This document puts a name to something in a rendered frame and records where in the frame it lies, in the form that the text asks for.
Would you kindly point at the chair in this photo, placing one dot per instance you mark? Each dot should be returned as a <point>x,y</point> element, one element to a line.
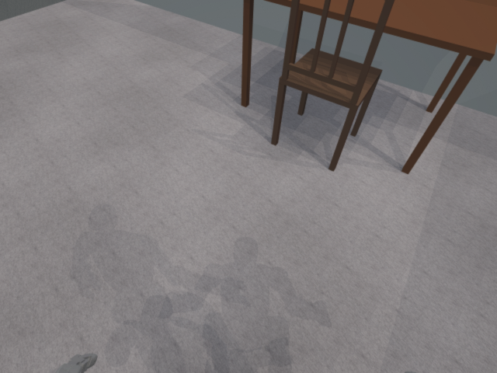
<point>330,77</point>

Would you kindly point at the robot left hand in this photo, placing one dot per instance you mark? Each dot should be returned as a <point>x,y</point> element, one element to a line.
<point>78,364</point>

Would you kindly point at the table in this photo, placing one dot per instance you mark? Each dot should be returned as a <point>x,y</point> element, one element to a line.
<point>468,27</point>

